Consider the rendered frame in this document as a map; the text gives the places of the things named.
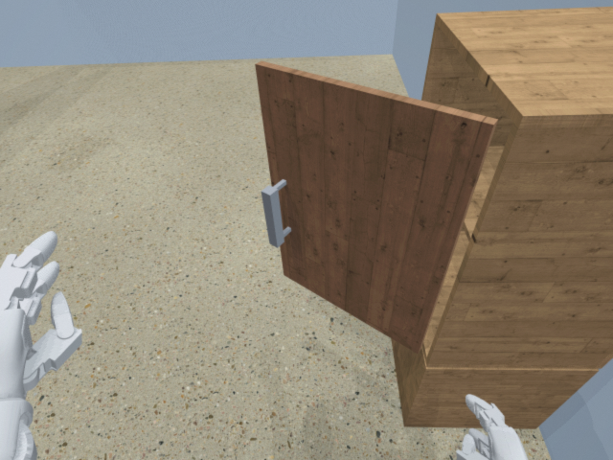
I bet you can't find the left robot hand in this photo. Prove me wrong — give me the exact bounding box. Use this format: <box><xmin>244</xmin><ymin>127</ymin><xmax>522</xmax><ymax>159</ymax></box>
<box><xmin>0</xmin><ymin>231</ymin><xmax>82</xmax><ymax>400</ymax></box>

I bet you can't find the handle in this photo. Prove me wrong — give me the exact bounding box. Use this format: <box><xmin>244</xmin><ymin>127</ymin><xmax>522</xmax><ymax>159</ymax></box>
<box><xmin>261</xmin><ymin>179</ymin><xmax>291</xmax><ymax>248</ymax></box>

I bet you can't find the right robot hand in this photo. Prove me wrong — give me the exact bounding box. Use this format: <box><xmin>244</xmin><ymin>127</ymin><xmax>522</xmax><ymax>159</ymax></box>
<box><xmin>456</xmin><ymin>394</ymin><xmax>528</xmax><ymax>460</ymax></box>

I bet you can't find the left robot forearm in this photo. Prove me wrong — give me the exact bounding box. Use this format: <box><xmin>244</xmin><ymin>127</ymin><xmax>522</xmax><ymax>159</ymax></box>
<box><xmin>0</xmin><ymin>398</ymin><xmax>37</xmax><ymax>460</ymax></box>

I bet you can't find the cupboard door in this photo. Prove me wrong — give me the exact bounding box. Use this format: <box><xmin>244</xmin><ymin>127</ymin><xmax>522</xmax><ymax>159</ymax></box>
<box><xmin>255</xmin><ymin>61</ymin><xmax>498</xmax><ymax>354</ymax></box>

